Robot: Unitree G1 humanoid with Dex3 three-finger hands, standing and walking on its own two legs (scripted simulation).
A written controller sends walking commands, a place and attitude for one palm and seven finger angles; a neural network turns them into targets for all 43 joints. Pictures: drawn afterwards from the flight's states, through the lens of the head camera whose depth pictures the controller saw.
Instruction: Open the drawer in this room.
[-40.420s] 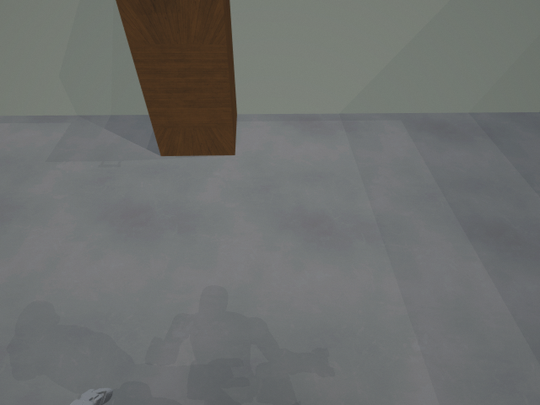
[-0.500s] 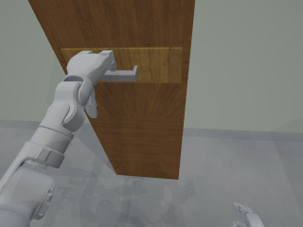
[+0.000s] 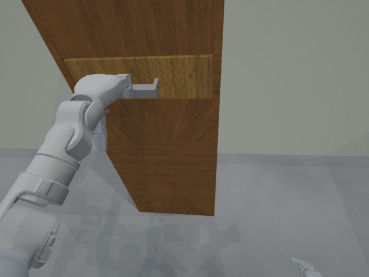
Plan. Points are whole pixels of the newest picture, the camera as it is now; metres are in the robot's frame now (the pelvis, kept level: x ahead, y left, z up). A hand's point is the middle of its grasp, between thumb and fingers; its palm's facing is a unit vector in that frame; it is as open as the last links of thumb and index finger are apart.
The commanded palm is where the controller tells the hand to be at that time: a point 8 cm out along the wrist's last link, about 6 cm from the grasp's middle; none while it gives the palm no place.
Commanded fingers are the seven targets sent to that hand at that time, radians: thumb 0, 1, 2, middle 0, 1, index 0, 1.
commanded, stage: re-aim the fingers above the handle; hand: left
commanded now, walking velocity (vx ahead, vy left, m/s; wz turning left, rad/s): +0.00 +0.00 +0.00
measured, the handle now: (137, 86) +0.55 +0.16 +0.13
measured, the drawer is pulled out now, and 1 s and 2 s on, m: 0.00 0.00 0.00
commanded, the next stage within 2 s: lower the fingers behind the handle in 0.94 s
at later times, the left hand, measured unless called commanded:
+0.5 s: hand (108, 113) +0.42 +0.20 +0.15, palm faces -0.19 +0.04 -0.98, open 13.9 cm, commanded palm +0.42 +0.19 +0.25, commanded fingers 0.00 -0.50 0.30 -0.30 -1.20 -0.30 -1.20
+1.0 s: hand (96, 114) +0.42 +0.23 +0.15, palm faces -0.17 +0.03 -0.98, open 13.9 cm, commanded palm +0.42 +0.19 +0.25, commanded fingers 0.00 -0.50 0.30 -0.30 -1.20 -0.30 -1.20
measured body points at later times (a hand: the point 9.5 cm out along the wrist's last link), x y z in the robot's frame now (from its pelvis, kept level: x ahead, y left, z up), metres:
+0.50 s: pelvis +0.00 +0.01 +0.00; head +0.02 -0.02 +0.45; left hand +0.43 +0.20 +0.20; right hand +0.12 -0.24 -0.14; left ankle -0.01 +0.12 -0.74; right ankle +0.00 -0.12 -0.74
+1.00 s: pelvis +0.01 +0.01 +0.00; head +0.03 -0.03 +0.45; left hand +0.42 +0.22 +0.20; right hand +0.14 -0.23 -0.14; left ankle -0.01 +0.12 -0.74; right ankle +0.00 -0.12 -0.74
